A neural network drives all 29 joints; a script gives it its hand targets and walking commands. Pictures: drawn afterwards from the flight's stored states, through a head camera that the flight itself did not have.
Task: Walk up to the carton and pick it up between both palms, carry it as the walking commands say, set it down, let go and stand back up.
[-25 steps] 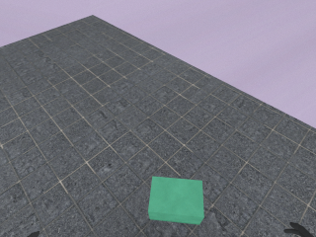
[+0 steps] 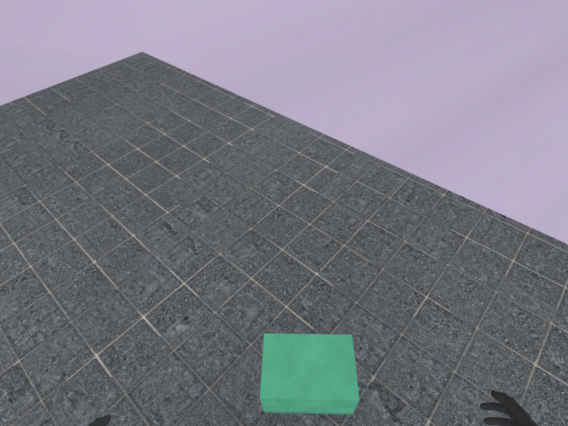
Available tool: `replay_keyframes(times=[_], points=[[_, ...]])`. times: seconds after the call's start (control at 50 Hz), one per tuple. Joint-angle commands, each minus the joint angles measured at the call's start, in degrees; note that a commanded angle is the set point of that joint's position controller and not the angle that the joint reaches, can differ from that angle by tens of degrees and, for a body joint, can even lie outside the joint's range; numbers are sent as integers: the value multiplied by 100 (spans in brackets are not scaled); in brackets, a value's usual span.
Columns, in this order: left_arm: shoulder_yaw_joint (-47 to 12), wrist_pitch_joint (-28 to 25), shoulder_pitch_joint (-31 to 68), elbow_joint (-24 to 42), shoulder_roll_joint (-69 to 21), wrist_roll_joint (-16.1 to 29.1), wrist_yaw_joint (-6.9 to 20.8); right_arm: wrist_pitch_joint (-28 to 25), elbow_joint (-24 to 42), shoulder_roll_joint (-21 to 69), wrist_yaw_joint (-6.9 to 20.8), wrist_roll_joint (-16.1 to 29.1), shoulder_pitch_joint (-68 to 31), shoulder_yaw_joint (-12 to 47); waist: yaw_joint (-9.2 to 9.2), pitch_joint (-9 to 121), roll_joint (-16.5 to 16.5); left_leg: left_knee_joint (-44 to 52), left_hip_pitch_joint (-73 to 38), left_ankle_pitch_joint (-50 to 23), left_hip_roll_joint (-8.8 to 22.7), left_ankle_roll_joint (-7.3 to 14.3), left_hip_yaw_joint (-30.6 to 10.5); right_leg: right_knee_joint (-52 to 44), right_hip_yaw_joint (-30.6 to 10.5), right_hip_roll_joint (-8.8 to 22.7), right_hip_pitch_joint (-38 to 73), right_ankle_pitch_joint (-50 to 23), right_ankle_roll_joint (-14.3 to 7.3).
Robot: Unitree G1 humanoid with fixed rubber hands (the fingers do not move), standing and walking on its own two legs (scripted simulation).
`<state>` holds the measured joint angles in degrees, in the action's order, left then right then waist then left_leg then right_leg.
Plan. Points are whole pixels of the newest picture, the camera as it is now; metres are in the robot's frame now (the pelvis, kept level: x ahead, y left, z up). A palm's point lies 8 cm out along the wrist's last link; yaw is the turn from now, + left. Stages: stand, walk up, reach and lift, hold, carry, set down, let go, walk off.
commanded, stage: walk up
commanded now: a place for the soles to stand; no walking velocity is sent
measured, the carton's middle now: (307, 373) +0.43 -0.03 -0.69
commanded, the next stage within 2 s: reach and lift in 0.82 s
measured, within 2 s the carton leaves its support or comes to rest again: neither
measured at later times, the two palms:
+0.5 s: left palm out of the picture +0.12 +0.29 -0.10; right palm out of the picture +0.09 -0.35 -0.10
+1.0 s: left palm out of the picture +0.16 +0.29 -0.09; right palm out of the picture +0.16 -0.32 -0.08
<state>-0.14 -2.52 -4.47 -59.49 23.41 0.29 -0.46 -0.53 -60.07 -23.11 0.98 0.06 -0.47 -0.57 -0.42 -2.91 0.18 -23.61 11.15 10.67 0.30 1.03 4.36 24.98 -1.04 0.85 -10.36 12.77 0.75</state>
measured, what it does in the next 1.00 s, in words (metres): stands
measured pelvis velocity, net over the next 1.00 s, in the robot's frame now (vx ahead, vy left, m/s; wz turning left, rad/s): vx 0.00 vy -0.01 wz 0.03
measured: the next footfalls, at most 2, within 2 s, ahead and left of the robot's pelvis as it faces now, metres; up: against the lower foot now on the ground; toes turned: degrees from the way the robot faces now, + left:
none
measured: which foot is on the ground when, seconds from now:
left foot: down 0.00-1.00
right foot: down 0.00-1.00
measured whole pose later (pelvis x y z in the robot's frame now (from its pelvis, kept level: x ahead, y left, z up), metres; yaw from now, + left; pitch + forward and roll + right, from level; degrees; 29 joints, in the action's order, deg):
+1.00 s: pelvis +0.00 -0.01 -0.01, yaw +1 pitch -2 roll +0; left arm 10.7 11.1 -3.9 -34.1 20.5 -5.4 5.8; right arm 9.4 -34.6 -19.3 3.2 -3.5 3.7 -9.8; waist 1.7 -12.3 -1.7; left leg -31.1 14.8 14.1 0.7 -0.2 1.7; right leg 31.9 0.7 0.2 -13.1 16.7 -0.4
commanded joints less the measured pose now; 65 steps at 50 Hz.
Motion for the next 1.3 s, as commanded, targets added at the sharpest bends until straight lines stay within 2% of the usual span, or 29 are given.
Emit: replay_keyframes(times=[0.0,0.04,0.1,0.24,0.38,0.8,0.82,0.84,0.86,0.88,0.92,1.0,1.06,1.12,1.22,1.28], points=[[295,109,166,141,1147,-59,47,-157,92,-1197,-85,16,-134,-226,63,442,-314,575,-370,-428,872,110,-952,-330,-439,474,-156,-967,-300],[295,207,131,159,1051,-40,105,-204,112,-1254,-127,-4,-169,-245,-1,497,37,614,-370,-564,1031,202,-1010,-222,-353,430,-156,-842,-291],[333,269,173,197,1020,-65,158,-214,163,-1223,-154,-29,-226,-251,-18,499,249,645,-240,-354,1063,224,-941,-205,-335,417,-90,-711,-300],[397,277,317,295,1116,-107,205,-182,171,-1188,-162,-36,-72,-253,90,521,9,426,-346,-40,798,49,-624,-556,-686,592,-223,-588,-395],[425,283,288,345,1106,-98,202,-179,122,-1173,-178,-58,146,-244,124,486,-215,369,-434,-71,713,-7,-519,-761,-832,630,-263,-513,-417],[479,316,260,551,1018,-104,228,-204,320,-1200,-196,-93,373,-289,91,508,-40,365,-448,-457,904,66,-540,-537,-751,490,-190,-803,-411],[1286,590,842,2562,686,-428,498,313,2331,-435,117,93,-557,-630,-178,-311,-63,-459,517,565,-313,-95,30,-252,123,-85,-879,562,93],[1154,897,455,2211,793,-557,599,533,2820,-365,181,85,-298,-604,-232,-485,-421,-534,-87,722,-266,-47,-40,-522,220,20,-1502,1062,-8],[1214,1112,400,2331,915,-497,661,729,2922,-497,203,-71,-175,-836,-109,-442,-533,-724,-687,684,-331,-117,1,-673,220,121,-1923,1291,-116],[1312,1241,260,2496,935,-513,679,861,2913,-549,216,-232,117,-1014,26,-420,-482,-834,-1172,659,-406,-194,30,-716,201,195,-2069,1399,-198],[1382,1398,63,2886,734,-593,667,1028,2951,-558,195,-452,580,-1259,241,-166,-437,-807,-1567,381,-413,-288,38,-708,184,226,-1943,1125,-238],[1272,1442,227,3437,288,-574,550,1135,3026,-478,290,-371,457,-1317,408,155,-45,-774,-1138,163,-236,-332,-140,-17,284,-52,-1501,540,-116],[1163,1459,284,3646,70,-413,384,1144,3038,-598,389,-238,183,-1297,345,584,274,-990,-381,-273,-62,-301,-321,844,395,-369,-1213,-168,0],[1096,1523,346,3690,-106,-275,213,1122,3067,-689,447,-243,-82,-1300,257,991,283,-1449,-290,-1110,-31,-371,-470,1317,431,-424,-1802,-517,0],[989,1527,431,3500,-316,-106,-8,1032,2842,-745,479,-280,-241,-1333,246,1679,280,-2096,-145,-2668,15,-427,-720,1959,452,-476,-2715,-1061,68],[1007,1424,699,3296,-282,-13,-60,918,2704,-689,431,-200,-511,-1291,225,2090,209,-2412,137,-3038,-8,-377,-776,2223,406,-431,-3126,-1324,130]])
